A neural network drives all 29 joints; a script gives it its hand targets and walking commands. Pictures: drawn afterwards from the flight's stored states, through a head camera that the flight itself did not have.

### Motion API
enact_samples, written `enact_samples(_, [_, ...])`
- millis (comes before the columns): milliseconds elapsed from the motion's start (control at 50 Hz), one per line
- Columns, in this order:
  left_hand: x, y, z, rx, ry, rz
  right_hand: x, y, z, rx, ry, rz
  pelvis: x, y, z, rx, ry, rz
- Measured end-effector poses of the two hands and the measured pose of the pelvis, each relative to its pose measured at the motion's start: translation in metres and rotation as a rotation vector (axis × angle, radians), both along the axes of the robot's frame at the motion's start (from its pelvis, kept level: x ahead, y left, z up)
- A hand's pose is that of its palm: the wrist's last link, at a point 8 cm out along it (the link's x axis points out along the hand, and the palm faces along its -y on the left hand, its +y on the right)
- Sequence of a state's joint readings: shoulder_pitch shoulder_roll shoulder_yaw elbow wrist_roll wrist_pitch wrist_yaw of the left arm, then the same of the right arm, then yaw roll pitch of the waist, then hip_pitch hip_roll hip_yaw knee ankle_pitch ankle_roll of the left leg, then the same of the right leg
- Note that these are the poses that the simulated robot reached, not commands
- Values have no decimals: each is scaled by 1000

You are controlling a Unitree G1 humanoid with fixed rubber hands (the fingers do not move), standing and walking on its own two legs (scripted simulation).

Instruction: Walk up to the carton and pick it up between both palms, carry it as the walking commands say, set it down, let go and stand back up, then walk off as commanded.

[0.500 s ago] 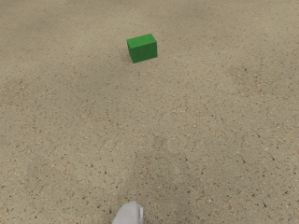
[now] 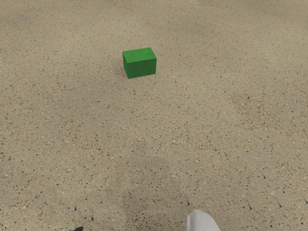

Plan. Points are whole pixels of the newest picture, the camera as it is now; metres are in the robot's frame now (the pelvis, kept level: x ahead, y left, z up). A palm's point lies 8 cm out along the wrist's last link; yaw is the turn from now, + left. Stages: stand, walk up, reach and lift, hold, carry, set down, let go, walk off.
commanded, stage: walk up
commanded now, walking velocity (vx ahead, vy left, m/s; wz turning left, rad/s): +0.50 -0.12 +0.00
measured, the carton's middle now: (139, 62) +1.67 +0.13 -0.69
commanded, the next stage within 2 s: none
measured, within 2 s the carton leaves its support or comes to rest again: neither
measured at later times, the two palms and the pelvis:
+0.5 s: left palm (95, 194) +0.24 +0.19 -0.12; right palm (249, 179) +0.30 -0.31 -0.15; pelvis +0.25 -0.06 +0.00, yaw +0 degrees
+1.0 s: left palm (88, 122) +0.52 +0.28 -0.15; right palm (215, 127) +0.48 -0.22 -0.12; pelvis +0.49 +0.03 +0.00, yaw +0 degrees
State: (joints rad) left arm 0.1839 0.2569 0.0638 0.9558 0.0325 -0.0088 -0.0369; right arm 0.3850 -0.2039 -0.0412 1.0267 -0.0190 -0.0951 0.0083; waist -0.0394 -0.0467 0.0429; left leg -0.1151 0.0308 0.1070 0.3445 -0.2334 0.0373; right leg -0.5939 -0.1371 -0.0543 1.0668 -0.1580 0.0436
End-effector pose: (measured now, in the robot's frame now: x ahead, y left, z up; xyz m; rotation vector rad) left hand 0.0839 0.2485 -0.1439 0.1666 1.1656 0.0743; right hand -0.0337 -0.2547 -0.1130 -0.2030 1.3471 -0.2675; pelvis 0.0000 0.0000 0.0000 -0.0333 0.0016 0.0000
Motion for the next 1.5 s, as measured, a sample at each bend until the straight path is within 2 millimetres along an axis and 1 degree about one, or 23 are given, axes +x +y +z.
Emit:
enact_samples(60, [55, -14, 4, -19, -43, -33, -8, 5, 0, 18, 68, -52, 28, -6, 0, 1, -7, -1])
enact_samples(120, [111, -35, 7, -42, -90, -69, -1, 8, -4, 43, 116, -90, 58, -15, -2, 7, -9, -2])
enact_samples(240, [228, -82, 12, -29, -214, -117, 40, -4, -31, 100, 213, -133, 131, -42, -20, 29, 5, -3])
enact_samples(280, [252, -86, 6, 13, -245, -98, 66, -15, -48, 120, 233, -118, 156, -54, -32, 41, 11, 7])
enact_samples(320, [249, -81, 3, 49, -200, -65, 110, -29, -56, 122, 188, -82, 173, -61, -33, 40, 13, 8])
enact_samples(420, [191, -58, 14, 124, 24, 72, 245, -56, -50, 116, -4, 32, 217, -66, -14, 56, -8, 7])
enact_samples(500, [152, -55, 25, 132, 153, 153, 331, -54, -41, 135, -99, 101, 251, -62, -3, 73, -20, 2])
enact_samples(560, [135, -56, 30, 123, 231, 197, 385, -42, -35, 154, -151, 140, 276, -55, 0, 78, -22, 0])
enact_samples(640, [135, -52, 31, 100, 301, 237, 453, -15, -28, 181, -212, 187, 310, -40, 1, 72, -19, 1])
enact_samples(720, [161, -38, 19, 59, 331, 250, 525, 19, -21, 180, -279, 238, 351, -19, -5, 48, -9, 6])
enact_samples(780, [192, -18, -1, 32, 353, 238, 574, 41, -22, 141, -323, 266, 387, 3, -17, 25, 6, -5])
enact_samples(820, [223, -2, -14, 23, 357, 206, 590, 48, -24, 101, -332, 254, 406, 16, -25, 25, 11, -4])
enact_samples(860, [267, 13, -18, 24, 315, 164, 584, 45, -20, 68, -297, 217, 423, 22, -21, 17, 13, -4])
enact_samples(940, [372, 31, -14, 14, 168, 97, 546, 36, -9, 18, -153, 116, 460, 30, -7, 7, 10, 4])
enact_samples(1000, [439, 32, -9, -2, 91, 61, 518, 36, -3, 11, -48, 50, 487, 32, -1, 2, 5, 7])
enact_samples(1060, [498, 26, -4, -17, 34, 29, 500, 41, -1, 21, 39, -7, 513, 30, 2, 1, 0, 8])
enact_samples(1120, [553, 13, 0, -35, -14, -4, 496, 45, -2, 43, 103, -53, 541, 25, 1, 5, -4, 11])
enact_samples(1200, [628, -16, 4, -55, -76, -53, 513, 44, -9, 76, 155, -96, 581, 11, -3, 17, -4, 12])
enact_samples(1300, [721, -50, 5, -24, -165, -91, 558, 23, -34, 113, 219, -115, 644, -15, -20, 41, 12, 12])
enact_samples(1340, [743, -53, 0, 23, -187, -72, 586, 8, -51, 128, 237, -92, 669, -28, -33, 46, 16, 16])
enact_samples(1360, [745, -52, -1, 41, -174, -56, 608, 0, -55, 130, 221, -73, 678, -33, -34, 44, 17, 17])
enact_samples(1400, [733, -46, 0, 72, -112, -10, 661, -15, -58, 123, 148, -19, 694, -39, -29, 51, 15, 21])
enact_samples(1500, [678, -34, 17, 123, 87, 118, 794, -36, -48, 118, -35, 82, 738, -42, -9, 66, -4, 18])
